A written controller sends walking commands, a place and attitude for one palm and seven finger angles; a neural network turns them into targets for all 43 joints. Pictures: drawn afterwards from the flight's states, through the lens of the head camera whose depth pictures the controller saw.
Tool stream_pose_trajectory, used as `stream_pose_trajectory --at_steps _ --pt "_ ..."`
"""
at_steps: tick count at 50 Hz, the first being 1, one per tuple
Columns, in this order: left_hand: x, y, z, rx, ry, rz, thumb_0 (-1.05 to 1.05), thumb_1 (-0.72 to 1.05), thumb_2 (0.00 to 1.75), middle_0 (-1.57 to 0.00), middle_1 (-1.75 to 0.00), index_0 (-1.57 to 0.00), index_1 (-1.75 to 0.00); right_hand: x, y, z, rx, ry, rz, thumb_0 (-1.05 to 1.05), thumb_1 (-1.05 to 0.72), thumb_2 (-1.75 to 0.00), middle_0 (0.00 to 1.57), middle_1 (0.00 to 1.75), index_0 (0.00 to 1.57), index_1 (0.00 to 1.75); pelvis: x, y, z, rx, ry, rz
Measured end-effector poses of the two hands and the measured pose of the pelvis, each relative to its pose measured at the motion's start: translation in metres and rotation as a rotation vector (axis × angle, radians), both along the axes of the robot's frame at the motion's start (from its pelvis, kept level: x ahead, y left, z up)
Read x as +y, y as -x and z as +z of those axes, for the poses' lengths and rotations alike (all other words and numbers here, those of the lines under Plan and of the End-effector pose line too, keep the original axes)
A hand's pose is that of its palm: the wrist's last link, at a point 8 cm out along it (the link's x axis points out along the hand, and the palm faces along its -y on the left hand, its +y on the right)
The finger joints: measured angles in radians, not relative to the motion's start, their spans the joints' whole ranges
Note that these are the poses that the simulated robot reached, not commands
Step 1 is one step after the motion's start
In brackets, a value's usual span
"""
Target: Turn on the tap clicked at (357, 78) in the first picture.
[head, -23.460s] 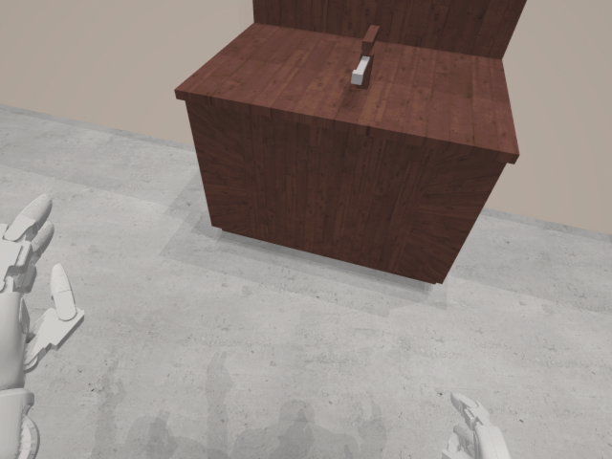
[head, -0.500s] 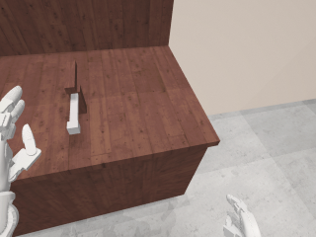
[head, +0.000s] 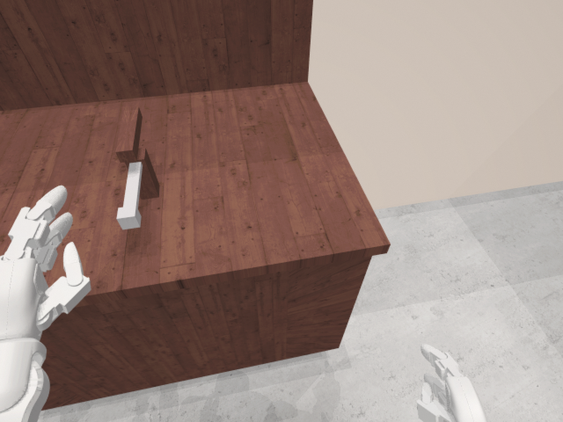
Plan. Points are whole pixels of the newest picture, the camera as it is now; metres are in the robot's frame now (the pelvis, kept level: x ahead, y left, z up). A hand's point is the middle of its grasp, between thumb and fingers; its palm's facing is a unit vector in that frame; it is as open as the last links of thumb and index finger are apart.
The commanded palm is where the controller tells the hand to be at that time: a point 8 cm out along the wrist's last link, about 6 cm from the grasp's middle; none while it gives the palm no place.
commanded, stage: turn the palm inward beside the body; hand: left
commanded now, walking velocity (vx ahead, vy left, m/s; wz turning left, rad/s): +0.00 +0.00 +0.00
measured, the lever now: (129, 217) +0.39 +0.29 +0.05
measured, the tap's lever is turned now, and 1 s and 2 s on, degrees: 0 0 0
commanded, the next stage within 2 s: reach beside the lever's end, fingers flat in 1.84 s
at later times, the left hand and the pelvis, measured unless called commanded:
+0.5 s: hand (77, 278) +0.23 +0.25 +0.15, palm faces +0.48 -0.83 -0.28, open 7.4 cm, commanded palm +0.17 +0.29 +0.16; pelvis +0.03 +0.00 -0.01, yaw +2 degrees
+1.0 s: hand (63, 298) +0.21 +0.26 +0.14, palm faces +0.46 -0.87 -0.19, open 7.4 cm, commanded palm +0.15 +0.30 +0.15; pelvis +0.03 +0.02 -0.01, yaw +3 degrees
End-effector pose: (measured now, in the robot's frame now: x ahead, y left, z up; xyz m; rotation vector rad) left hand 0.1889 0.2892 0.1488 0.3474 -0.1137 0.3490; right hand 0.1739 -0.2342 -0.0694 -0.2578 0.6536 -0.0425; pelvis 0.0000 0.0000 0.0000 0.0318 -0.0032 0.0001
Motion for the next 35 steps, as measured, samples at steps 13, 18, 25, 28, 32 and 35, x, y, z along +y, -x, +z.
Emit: stream_pose_trajectory --at_steps 13,18,25,28,32,35 --pt "0.006 -0.006 0.024 -0.019 -0.039 0.127 0.01 0.89 0.89 -0.21 -0.3 -0.21 -0.3 -0.011 -0.019 -0.022 0.022 -0.035 -0.019 0.01 -0.9 -0.89 0.2 0.3 0.2 0.3 -0.019 -0.001 -0.005 0.012 0.033 0.054" --pt "-0.008 -0.008 0.01 -0.002 0.018 0.072 0.01 0.89 0.89 -0.21 -0.3 -0.21 -0.3 -0.01 -0.023 -0.021 0.001 -0.049 -0.061 0.02 -0.9 -0.9 0.2 0.3 0.2 0.29 -0.014 -0.008 -0.006 0.041 0.026 0.039" --pt "-0.001 0.007 0.008 -0.067 0.011 0.123 0.01 0.89 0.89 -0.21 -0.31 -0.21 -0.3 0.003 -0.029 -0.019 -0.004 -0.025 -0.022 0.01 -0.9 -0.9 0.2 0.3 0.2 0.29 -0.005 -0.025 -0.009 0.057 0.032 0.044" --pt "0.005 0.011 0.007 -0.058 0.015 0.136 0.01 0.89 0.89 -0.21 -0.31 -0.21 -0.3 0.011 -0.033 -0.018 -0.011 -0.021 0.0 0.01 -0.9 -0.9 0.2 0.3 0.2 0.29 0.001 -0.031 -0.009 0.057 0.037 0.052" --pt "0.005 0.011 0.004 -0.046 0.047 0.111 0.01 0.89 0.89 -0.21 -0.3 -0.21 -0.3 0.024 -0.039 -0.017 -0.036 -0.025 0.018 0.02 -0.9 -0.9 0.2 0.3 0.2 0.29 0.009 -0.034 -0.008 0.054 0.041 0.06" --pt "0.004 0.009 0.002 -0.036 0.065 0.087 0.01 0.89 0.89 -0.21 -0.3 -0.21 -0.3 0.033 -0.044 -0.014 -0.057 -0.032 0.025 0.02 -0.9 -0.9 0.2 0.3 0.2 0.29 0.013 -0.035 -0.008 0.052 0.041 0.059"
